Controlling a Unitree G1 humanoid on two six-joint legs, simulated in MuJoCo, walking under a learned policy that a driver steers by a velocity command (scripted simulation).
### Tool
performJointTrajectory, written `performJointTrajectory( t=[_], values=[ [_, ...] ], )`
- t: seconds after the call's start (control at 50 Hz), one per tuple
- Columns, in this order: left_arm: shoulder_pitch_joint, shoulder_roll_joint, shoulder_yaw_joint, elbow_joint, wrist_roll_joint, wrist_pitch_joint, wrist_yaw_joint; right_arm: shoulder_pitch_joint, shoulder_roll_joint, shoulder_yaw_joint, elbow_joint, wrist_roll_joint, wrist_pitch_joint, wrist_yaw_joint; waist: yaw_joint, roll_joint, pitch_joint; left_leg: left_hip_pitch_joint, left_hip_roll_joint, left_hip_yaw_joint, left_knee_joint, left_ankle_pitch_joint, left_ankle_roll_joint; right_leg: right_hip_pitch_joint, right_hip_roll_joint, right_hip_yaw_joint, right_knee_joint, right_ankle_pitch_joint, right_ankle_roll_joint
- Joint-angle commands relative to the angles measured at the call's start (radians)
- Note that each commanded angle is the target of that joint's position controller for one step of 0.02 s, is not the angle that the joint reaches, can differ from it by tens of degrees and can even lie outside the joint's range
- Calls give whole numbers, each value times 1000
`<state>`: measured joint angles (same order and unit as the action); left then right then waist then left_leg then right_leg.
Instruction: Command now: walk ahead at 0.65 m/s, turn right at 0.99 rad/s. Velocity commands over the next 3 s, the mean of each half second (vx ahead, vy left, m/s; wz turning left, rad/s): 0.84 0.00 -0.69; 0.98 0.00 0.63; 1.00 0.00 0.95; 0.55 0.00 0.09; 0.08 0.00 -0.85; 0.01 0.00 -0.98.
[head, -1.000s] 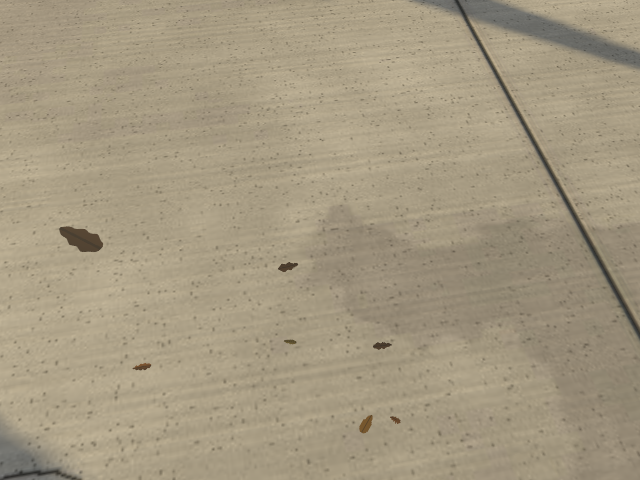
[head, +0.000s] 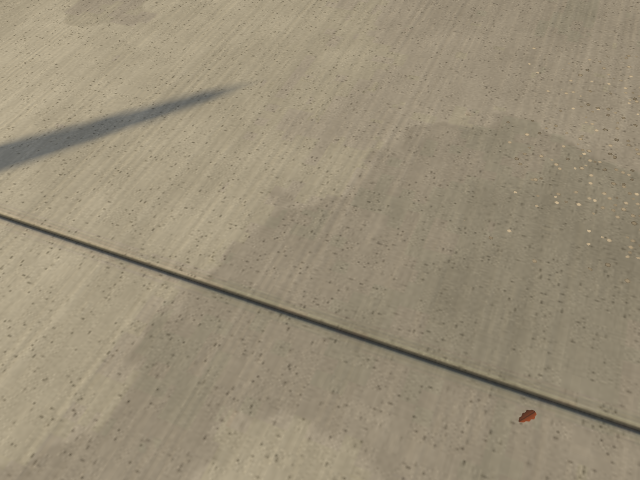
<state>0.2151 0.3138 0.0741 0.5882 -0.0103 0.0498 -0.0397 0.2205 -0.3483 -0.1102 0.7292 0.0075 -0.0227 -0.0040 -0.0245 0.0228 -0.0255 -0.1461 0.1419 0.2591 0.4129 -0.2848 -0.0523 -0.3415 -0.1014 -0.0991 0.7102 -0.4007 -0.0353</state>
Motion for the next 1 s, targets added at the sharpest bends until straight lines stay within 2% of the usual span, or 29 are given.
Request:
performJointTrajectory(
  t=[0.02,0.04,0.06,0.08,0.12,0.16,0.26,0.32,0.36,0.38,0.4,0.42,0.44,0.46,0.48,0.5,0.54,0.58,0.66,0.74,0.78,0.8,0.82,0.84,0.86,0.88,0.9,0.94,1.0],
  values=[
    [220,94,39,66,70,1,-21,-63,-74,-13,-59,-63,13,31,142,-124,-21,-202,54,48,292,-280,82,352,164,-105,-198,-22,-65],
    [338,145,45,91,43,-7,-15,-148,33,28,-105,-72,18,34,212,-328,71,-621,-22,26,738,-394,63,451,-6,260,-225,-228,-132],
    [287,257,47,17,22,-26,-3,-265,85,52,-233,-86,1,42,188,-409,73,-949,-153,-166,916,-383,21,454,-183,804,-439,-252,-245],
    [261,255,56,12,26,-39,11,-358,29,48,-283,-99,-21,50,198,-243,99,-1048,-72,-283,947,-261,16,465,-257,882,-557,-287,-295],
    [220,212,40,23,45,-58,32,-255,-78,30,-212,-83,-48,55,125,-106,98,-907,-26,-288,832,-74,3,393,-184,690,-517,-237,-273],
    [176,176,20,30,33,-81,36,-192,-105,27,-177,-79,-32,62,75,-128,115,-752,-30,-275,721,8,-19,275,-91,576,-574,-164,-253],
    [193,178,27,93,22,-115,31,-293,-31,67,-201,-41,-7,67,75,-105,144,-576,-98,-233,381,168,-23,226,12,417,-570,218,-228],
    [210,177,23,139,6,-131,36,-308,-20,75,-209,-35,-16,67,80,-135,113,-360,-119,-204,222,258,37,235,-43,410,-590,472,-192],
    [197,211,28,167,16,-139,34,-152,-65,52,-161,-35,-17,44,8,-140,18,-171,-181,-167,214,174,84,319,-48,358,-442,913,-151],
    [184,228,34,181,33,-133,34,36,-94,34,-107,-28,-15,25,-84,-126,-78,0,-225,-130,224,86,108,328,-24,304,-221,1100,-132],
    [152,212,31,182,48,-130,34,262,-125,15,-44,-27,-12,5,-201,-98,-162,240,-192,-142,232,32,126,199,15,264,71,1052,-115],
    [165,98,2,161,46,-138,36,424,-218,-9,-4,-52,-20,-13,-234,113,-243,429,-3,-441,167,-379,169,-41,123,207,521,639,-86],
    [211,0,-26,119,23,-159,14,402,-256,-10,21,-52,-27,3,-135,429,-270,448,147,-1122,-171,-618,246,-277,316,318,719,-34,-73],
    [189,36,-30,121,35,-157,16,181,-169,4,-15,-47,-25,20,-33,270,-78,335,170,-1212,-224,-613,307,-423,223,304,771,27,-93],
    [121,86,-28,129,54,-154,12,123,-99,11,-31,-32,-30,26,-22,86,-37,227,154,-1074,-194,-540,334,-395,142,249,736,107,-88],
    [53,96,-30,114,69,-154,9,129,-70,18,-14,-29,-34,29,-13,-1,9,104,112,-959,-190,-420,321,-350,99,230,639,131,-77],
    [-14,69,-45,73,95,-136,5,158,-36,38,38,-34,-44,26,29,26,68,-57,27,-815,-199,-287,307,-294,61,224,510,96,-32],
    [-65,46,-65,38,96,-122,1,197,-54,34,67,-24,-57,18,43,57,118,-133,-3,-752,-243,-209,333,-311,33,199,392,75,12],
    [-257,30,-99,-37,59,-129,-21,174,-103,10,44,-15,-63,13,15,39,148,-288,-63,-625,-333,-40,300,-115,52,124,1,308,69],
    [-275,65,-82,-37,48,-132,-5,224,-135,-5,57,4,-67,24,-11,17,95,-163,-31,-630,-265,228,251,45,90,109,-141,411,61],
    [-142,106,-55,3,53,-139,19,245,-159,-11,71,-1,-61,22,50,-15,-14,-81,-66,-584,-5,546,214,221,141,85,-200,275,39],
    [12,138,-35,41,60,-145,37,231,-164,-13,70,2,-63,27,130,-37,-110,-155,-119,-541,236,568,190,427,109,101,-186,226,23],
    [224,218,-3,56,78,-148,62,207,-92,6,44,4,-74,26,223,-115,-249,-304,-171,-475,563,343,173,651,-120,333,-220,-115,-15],
    [245,290,14,62,102,-137,68,269,49,41,-8,37,-72,20,154,-341,-350,-560,-251,-380,852,-222,156,785,-385,844,-423,-493,-85],
    [154,236,15,62,80,-127,68,228,-5,43,-10,16,-53,14,117,-295,-248,-667,-173,-354,959,-117,170,665,-364,943,-486,-544,-113],
    [87,137,-5,54,70,-128,62,143,-41,34,-6,-6,-40,18,114,-165,-119,-689,-123,-336,949,-37,170,550,-311,748,-462,-397,-98],
    [72,91,-15,71,68,-133,55,94,-35,35,-7,-17,-33,30,102,-89,-43,-667,-88,-336,908,5,162,451,-264,578,-460,-173,-87],
    [98,54,-25,116,62,-146,54,53,1,40,-25,-35,-8,55,67,-122,26,-644,-51,-333,873,18,145,349,-198,371,-484,59,-55],
    [143,19,-31,175,36,-169,38,-54,36,56,-89,-40,24,75,44,-120,65,-714,-27,-306,866,59,138,340,-182,187,-507,347,-34]
  ],
)
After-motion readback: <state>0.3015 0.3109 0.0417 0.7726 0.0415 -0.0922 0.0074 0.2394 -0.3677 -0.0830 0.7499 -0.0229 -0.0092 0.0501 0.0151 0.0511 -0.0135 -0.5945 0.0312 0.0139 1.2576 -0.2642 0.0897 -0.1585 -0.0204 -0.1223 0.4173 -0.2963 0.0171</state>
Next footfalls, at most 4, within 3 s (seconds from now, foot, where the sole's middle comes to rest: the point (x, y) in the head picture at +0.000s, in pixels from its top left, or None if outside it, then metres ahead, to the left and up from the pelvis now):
0.04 right None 0.01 -0.12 -0.77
0.40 left None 0.46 -0.03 -0.77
0.82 right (496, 372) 0.74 -0.35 -0.77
1.24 left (383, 240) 1.15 -0.13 -0.77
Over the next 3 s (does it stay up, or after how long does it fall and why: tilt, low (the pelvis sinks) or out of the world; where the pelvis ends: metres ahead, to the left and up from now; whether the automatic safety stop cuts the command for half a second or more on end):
stays up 1.65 0.03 0.00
